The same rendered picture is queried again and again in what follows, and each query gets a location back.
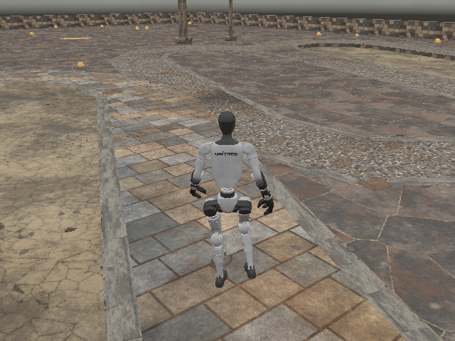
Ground humanoid robot head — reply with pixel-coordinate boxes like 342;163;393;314
215;112;239;145

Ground left robot forearm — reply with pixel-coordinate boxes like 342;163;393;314
191;169;200;190

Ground right robot upper arm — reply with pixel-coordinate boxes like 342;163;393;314
242;142;263;182

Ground right robot forearm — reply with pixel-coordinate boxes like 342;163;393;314
256;171;272;201

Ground left robot hand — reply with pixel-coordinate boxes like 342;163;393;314
190;186;206;198

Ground right robot hand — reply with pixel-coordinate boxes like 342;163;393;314
257;198;274;215

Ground robot right shin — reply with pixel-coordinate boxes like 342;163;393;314
241;222;253;270

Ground left robot upper arm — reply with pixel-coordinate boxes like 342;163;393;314
193;142;213;180

